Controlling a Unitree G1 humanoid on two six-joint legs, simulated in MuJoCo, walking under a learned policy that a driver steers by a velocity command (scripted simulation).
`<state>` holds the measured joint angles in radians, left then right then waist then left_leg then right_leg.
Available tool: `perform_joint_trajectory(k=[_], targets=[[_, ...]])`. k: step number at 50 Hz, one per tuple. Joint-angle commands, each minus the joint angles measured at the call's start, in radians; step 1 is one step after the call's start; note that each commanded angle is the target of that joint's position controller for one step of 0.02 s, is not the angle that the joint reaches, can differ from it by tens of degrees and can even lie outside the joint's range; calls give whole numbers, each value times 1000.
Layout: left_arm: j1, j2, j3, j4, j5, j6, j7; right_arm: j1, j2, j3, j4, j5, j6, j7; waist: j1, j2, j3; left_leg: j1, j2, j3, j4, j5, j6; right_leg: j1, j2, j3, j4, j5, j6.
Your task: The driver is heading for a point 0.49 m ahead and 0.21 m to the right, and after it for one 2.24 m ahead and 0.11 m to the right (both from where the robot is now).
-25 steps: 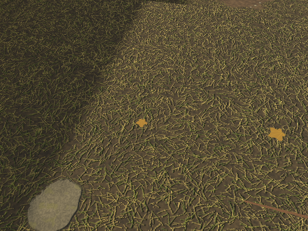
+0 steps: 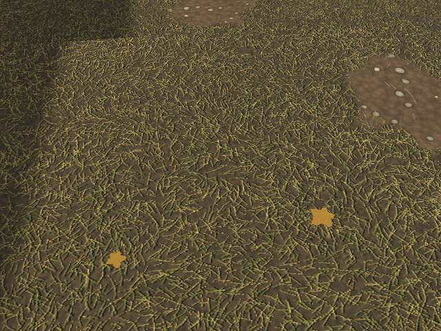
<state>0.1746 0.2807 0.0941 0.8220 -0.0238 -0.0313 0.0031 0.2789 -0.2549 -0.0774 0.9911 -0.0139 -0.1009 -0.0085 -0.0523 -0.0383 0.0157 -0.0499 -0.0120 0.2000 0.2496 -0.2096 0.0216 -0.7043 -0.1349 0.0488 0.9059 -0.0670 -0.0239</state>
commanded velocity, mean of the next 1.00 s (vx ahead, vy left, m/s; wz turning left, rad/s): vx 0.36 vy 0.00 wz -0.37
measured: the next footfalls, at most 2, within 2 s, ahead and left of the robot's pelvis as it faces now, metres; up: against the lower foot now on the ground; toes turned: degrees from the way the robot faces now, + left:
right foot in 0.20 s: +0.27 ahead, -0.15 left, +0.00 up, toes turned -11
left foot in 0.68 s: +0.60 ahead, -0.05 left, +0.00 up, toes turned -27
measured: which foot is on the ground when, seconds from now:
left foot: down 0.00-0.20, up 0.22-0.66, down 0.68-1.00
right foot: up 0.00-0.18, down 0.20-0.70, up 0.72-1.00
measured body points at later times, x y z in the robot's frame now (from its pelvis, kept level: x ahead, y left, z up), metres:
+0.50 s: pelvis +0.27 -0.08 +0.00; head +0.29 -0.11 +0.45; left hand +0.40 +0.18 -0.10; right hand +0.39 -0.39 -0.10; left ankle +0.47 +0.07 -0.68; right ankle +0.23 -0.14 -0.75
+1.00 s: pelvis +0.46 -0.09 -0.01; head +0.50 -0.11 +0.44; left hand +0.70 +0.11 -0.11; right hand +0.46 -0.39 -0.13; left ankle +0.56 -0.03 -0.75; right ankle +0.42 -0.24 -0.72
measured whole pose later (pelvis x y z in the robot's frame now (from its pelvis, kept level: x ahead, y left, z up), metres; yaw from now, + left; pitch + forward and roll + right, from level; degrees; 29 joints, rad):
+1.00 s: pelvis +0.46 -0.09 -0.01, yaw -20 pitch +1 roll +0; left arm 0.15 0.28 0.06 0.71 0.00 0.01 0.06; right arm 0.16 -0.27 -0.06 0.83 0.01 -0.01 0.01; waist -0.04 0.01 0.07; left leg -0.36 -0.07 -0.09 0.44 -0.10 0.04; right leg -0.39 0.01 0.10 0.72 -0.40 0.05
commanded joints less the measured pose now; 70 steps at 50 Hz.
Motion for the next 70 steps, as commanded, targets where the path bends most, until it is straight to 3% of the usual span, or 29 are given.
perform_joint_trajectory(k=[1,7,9,10,11,12,13,14,15,17,21,28,32,34,35,36,37,38,41,43,46,54,55,56,57,58,60,66,70], targets=[[-65,4,-11,-76,4,-10,-24,-65,-163,-30,-75,8,-8,-14,10,73,56,-55,276,-63,-138,231,142,38,-5,-38,-134,102,-3],[-135,49,-2,-155,3,-1,-56,-21,-220,-51,-72,38,34,-14,23,104,51,137,328,7,31,564,98,90,67,-131,-252,-91,-69],[54,111,35,-119,-1,3,-54,-54,-236,-55,-85,47,51,-15,141,110,-62,110,292,52,322,830,63,356,162,-191,-310,-110,-122],[228,185,75,-70,-4,8,-38,-43,-212,-44,-92,37,50,-16,215,58,-157,-55,250,64,584,699,19,647,179,-137,-348,-69,-163],[265,312,100,-59,-12,10,-20,27,-76,-3,-143,-11,34,-7,137,-215,-215,-483,107,43,959,-91,-45,970,-81,336,-392,-107,-302],[273,293,81,-102,1,-11,-30,-2,-78,10,-172,14,-12,7,136,-187,-385,-682,-18,-213,1143,-416,-51,1111,-215,793,-590,-288,-429],[259,213,56,-96,12,-27,-39,-136,-153,-10,-200,60,-40,17,179,-68,-282,-792,32,-276,1167,-329,-22,1068,-196,690,-639,-237,-359],[210,183,47,-97,10,-38,-38,-160,-146,-6,-208,62,-54,16,148,-40,-185,-799,75,-270,1097,-234,2,945,-158,545,-625,-156,-320],[130,146,35,-114,8,-40,-35,-148,-145,-10,-187,37,-55,8,100,22,-127,-727,117,-275,1012,-166,1,796,-113,427,-621,-62,-286],[54,107,19,-144,21,-40,-26,-116,-158,-23,-176,21,-29,7,41,-2,-89,-585,151,-281,903,-99,-13,610,-59,319,-659,61,-261],[104,152,29,-136,10,-47,0,-187,-111,-15,-210,0,2,2,45,9,-48,-585,118,-255,690,40,-72,521,-21,232,-694,154,-261],[184,159,33,-103,5,-30,17,-385,-95,2,-288,12,-13,22,115,-60,13,-481,21,-247,289,317,-68,485,28,213,-631,94,-178],[176,148,34,-115,5,0,36,-326,-144,-16,-290,9,-27,32,82,-95,-40,-395,-11,-268,215,227,-30,583,18,310,-446,213,-130],[137,100,17,-137,12,0,39,-180,-175,-25,-250,-18,-39,31,17,-78,-130,-192,39,-250,153,429,23,585,87,254,-259,273,-72],[155,47,-5,-158,32,-4,40,-73,-221,-27,-245,-43,-41,30,-10,55,-273,66,215,-412,223,779,85,463,155,186,-6,6,-24],[417,-3,-19,-126,16,-7,33,-37,-240,-31,-214,-40,-25,36,95,351,-414,337,447,-779,236,935,313,213,284,156,296,-670,42],[471,91,-9,-69,6,2,29,-47,-157,-13,-207,4,-12,47,87,254,-423,279,428,-862,181,584,318,180,206,211,359,-622,59],[321,137,2,-83,7,17,28,-118,-100,6,-227,16,-2,51,54,176,-265,157,351,-725,153,431,266,140,170,162,372,-566,79],[135,127,6,-139,37,45,41,-233,-109,18,-239,6,33,47,78,134,-91,-159,222,-570,72,289,192,219,100,65,143,-448,86],[134,75,-7,-139,32,42,50,-215,-167,-4,-232,3,47,37,79,188,-91,-198,171,-514,66,375,187,305,134,12,-27,-465,90],[123,80,-7,-132,24,40,60,-187,-207,-24,-237,18,64,20,68,184,-160,-160,193,-559,54,307,205,361,154,21,-130,-358,86],[96,102,4,-140,27,8,37,-185,-171,-24,-260,43,121,-15,92,156,-98,-323,102,-599,112,-40,110,579,128,30,-508,-120,17],[130,167,18,-148,46,9,44,-167,-127,-10,-271,35,120,-14,90,36,-121,-423,42,-525,266,-163,55,670,-52,173,-563,-114,-48],[97,234,35,-144,72,18,39,-181,-110,-10,-309,41,112,-13,59,-234,-61,-559,-107,-306,461,-316,2,595,-211,386,-641,-12,-181],[37,185,22,-178,88,12,40,-145,-182,-33,-289,28,103,-11,55,-200,-69,-552,-54,-315,705,-393,-32,560,-270,411,-638,104,-241],[-17,137,7,-197,76,7,44,-104,-213,-50,-263,37,107,-6,30,-126,-69,-551,-43,-325,816,-352,-47,554,-229,326,-611,178,-219],[-73,115,-1,-206,40,1,45,-57,-188,-51,-233,32,135,-14,15,-71,-50,-584,-23,-309,918,-255,-90,580,-151,180,-571,241,-164],[-1,157,16,-178,39,28,53,-180,-114,-15,-334,40,146,15,88,-122,-71,-529,33,-211,683,-172,-135,652,-136,37,-554,285,-189],[-2,199,33,-173,23,32,38,-179,-141,-20,-368,39,151,35,92,-145,-87,-389,24,-142,505,-167,-95,624,-172,5,-527,293,-186]])
Keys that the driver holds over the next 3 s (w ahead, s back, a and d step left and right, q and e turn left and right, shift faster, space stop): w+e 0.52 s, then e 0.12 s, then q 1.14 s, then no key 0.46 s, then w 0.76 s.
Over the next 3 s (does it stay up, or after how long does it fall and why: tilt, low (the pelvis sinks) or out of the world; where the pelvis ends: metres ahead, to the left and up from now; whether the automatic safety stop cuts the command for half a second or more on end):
stays up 0.73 0.01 -0.02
